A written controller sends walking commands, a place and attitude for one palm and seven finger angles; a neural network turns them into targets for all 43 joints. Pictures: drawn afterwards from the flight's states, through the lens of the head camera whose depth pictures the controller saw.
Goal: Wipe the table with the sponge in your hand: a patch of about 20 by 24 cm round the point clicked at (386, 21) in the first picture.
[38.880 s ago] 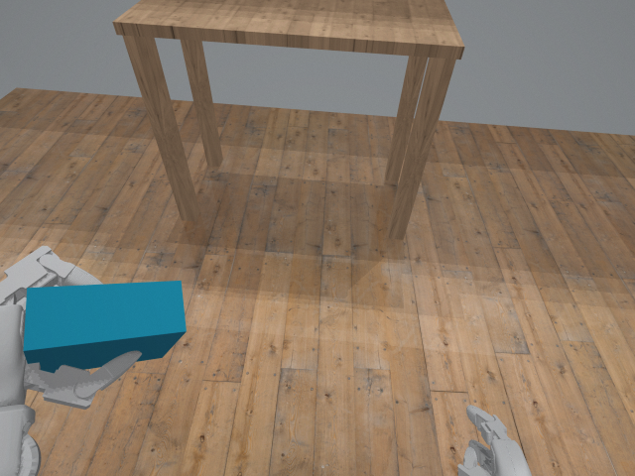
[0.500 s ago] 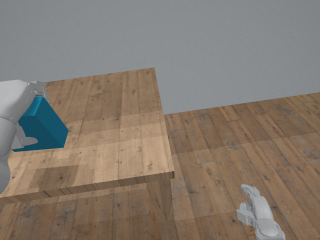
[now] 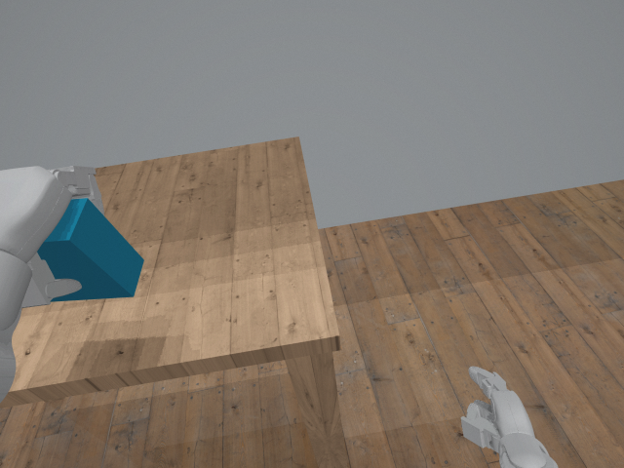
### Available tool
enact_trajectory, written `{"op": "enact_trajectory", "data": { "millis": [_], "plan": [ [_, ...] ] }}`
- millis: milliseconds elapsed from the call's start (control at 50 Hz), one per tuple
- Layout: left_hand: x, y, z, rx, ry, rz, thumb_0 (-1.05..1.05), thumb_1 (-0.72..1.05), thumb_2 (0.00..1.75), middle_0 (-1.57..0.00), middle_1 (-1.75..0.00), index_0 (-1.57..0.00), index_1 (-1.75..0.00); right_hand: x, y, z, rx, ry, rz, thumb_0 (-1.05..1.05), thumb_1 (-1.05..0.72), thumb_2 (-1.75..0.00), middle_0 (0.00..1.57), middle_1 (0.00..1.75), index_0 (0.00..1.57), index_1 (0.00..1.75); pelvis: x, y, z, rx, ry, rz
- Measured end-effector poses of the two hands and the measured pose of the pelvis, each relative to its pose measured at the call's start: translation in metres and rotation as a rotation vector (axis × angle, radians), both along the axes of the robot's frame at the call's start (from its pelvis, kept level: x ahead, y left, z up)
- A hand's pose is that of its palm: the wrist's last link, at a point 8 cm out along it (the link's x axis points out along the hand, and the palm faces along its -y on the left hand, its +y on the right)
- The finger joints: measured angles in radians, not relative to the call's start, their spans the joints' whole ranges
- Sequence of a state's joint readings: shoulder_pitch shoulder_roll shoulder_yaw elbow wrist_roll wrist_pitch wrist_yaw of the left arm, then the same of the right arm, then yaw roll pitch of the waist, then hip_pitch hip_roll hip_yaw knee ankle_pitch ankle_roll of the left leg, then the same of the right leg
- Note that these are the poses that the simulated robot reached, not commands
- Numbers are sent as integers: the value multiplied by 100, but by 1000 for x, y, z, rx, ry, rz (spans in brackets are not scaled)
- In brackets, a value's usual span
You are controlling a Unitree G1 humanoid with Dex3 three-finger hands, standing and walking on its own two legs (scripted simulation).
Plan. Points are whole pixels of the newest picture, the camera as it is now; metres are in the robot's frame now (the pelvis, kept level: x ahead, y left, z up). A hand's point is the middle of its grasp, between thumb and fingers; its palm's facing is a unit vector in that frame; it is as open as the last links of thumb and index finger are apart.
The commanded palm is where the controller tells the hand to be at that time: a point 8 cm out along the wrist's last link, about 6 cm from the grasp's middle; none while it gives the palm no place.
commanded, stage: bring the sponge back beside the body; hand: left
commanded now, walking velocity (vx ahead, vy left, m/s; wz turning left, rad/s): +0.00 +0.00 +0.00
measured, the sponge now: (72, 264) +0.23 +0.31 +0.20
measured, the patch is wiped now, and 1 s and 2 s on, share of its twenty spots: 0.95 0.95 0.95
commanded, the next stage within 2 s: step back with the hand held close in 1.28 s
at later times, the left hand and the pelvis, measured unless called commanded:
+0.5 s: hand (55, 257) +0.21 +0.30 +0.23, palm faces +0.18 +0.02 -0.98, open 9.3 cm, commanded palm +0.16 +0.30 +0.30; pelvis -0.01 -0.01 +0.00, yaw +0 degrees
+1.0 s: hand (69, 277) +0.20 +0.27 +0.22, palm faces +0.22 -0.03 -0.98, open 9.3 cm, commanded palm +0.14 +0.28 +0.29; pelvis -0.01 -0.01 +0.00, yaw -1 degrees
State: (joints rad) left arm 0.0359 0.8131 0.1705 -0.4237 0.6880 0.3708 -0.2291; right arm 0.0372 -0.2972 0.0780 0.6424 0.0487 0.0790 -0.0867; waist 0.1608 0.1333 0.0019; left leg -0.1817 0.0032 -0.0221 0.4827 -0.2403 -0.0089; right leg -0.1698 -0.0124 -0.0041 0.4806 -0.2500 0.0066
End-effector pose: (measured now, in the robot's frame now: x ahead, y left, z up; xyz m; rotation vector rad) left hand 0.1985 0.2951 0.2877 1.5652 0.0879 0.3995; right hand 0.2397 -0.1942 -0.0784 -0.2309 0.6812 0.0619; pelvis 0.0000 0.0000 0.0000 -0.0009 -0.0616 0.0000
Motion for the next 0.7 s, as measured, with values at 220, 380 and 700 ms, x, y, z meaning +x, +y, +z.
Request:
{"op": "enact_trajectory", "data": {
  "millis": [220, 380, 700],
  "plan": [
    [-13, 4, -12, -52, 19, 75, -2, -49, 110, -77, -138, -83, -143, 11, 7, 12, 5, -53, 20, 1, -91, -90, 21, 30, 20, 29, -5, -1, 0, 3, -9, 7],
    [-13, -8, -16, -30, 23, 25, -2, -49, 110, -78, -137, -83, -143, 13, 8, 19, -6, -74, 27, 1, -91, -90, 21, 30, 20, 29, -8, -4, 0, 2, -19, 2],
    [-25, -20, -23, -55, 40, 7, -2, -49, 110, -78, -137, -83, -143, 1, -2, 9, 1, -46, 4, 1, -91, -90, 21, 30, 20, 29, -8, -4, -1, 5, -22, -8]
  ]
}}
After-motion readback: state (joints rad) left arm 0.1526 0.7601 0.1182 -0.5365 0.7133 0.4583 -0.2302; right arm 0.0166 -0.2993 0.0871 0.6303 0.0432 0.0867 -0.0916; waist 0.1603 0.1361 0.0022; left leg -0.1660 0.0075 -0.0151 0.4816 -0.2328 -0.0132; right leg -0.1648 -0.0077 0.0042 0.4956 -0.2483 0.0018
